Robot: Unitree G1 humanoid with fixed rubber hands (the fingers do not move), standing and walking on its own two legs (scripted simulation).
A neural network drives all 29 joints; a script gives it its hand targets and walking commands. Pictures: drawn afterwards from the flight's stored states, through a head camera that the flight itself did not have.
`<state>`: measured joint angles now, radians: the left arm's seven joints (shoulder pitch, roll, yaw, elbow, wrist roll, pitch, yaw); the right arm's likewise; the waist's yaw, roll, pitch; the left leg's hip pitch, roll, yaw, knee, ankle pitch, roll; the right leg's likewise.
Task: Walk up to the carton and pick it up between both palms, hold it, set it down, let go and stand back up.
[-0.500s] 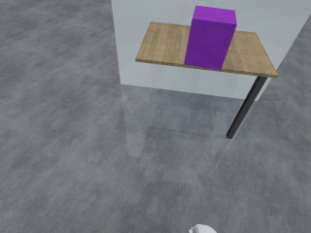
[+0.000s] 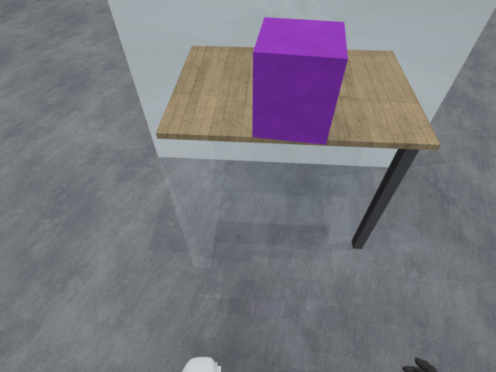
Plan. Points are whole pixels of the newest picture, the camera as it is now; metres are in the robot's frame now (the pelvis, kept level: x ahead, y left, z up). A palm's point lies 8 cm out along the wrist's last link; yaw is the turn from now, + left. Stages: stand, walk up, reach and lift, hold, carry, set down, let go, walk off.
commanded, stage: walk up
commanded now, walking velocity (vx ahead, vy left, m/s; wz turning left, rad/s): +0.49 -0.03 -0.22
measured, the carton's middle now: (295, 82) +0.84 -0.03 +0.02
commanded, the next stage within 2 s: none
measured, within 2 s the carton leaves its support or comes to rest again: neither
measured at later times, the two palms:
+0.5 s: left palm (127, 326) +0.22 +0.28 -0.14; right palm (381, 274) +0.36 -0.21 -0.12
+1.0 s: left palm (196, 221) +0.45 +0.19 -0.11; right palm (432, 286) +0.35 -0.33 -0.15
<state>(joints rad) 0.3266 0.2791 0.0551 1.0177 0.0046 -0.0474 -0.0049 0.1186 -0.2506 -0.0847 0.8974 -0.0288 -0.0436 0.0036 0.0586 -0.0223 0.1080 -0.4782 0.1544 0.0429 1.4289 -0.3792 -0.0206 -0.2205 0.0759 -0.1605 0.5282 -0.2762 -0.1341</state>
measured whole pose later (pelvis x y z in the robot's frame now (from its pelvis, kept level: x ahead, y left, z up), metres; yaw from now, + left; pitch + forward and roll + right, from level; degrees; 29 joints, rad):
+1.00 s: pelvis +0.36 -0.07 +0.00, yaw -3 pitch -2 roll +1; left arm 0.19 0.23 0.04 0.97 0.00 0.02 0.01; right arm 0.26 -0.25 -0.05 0.97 -0.01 0.02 -0.05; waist -0.05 0.06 0.10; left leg -0.25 0.11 0.07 0.80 -0.44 -0.05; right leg -0.31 0.00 -0.09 0.56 -0.17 -0.08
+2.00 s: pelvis +0.22 -0.18 +0.01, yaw -7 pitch +2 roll +4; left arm 0.41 0.17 0.03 1.00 0.02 0.02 0.08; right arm 0.21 -0.27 -0.06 0.89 -0.04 0.06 0.05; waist 0.03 0.03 0.00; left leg -0.55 0.02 0.06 1.09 -0.41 -0.02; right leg -0.10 -0.15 0.03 0.43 -0.36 0.09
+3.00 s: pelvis +0.20 -0.09 +0.02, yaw -8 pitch -1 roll +2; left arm 0.33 0.17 0.00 1.02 0.02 0.02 0.03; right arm 0.26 -0.24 -0.04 0.99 -0.01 0.06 0.01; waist -0.01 0.02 -0.01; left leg -0.39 0.01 0.00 0.71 -0.31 0.01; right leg -0.10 -0.01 -0.03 0.35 -0.24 -0.04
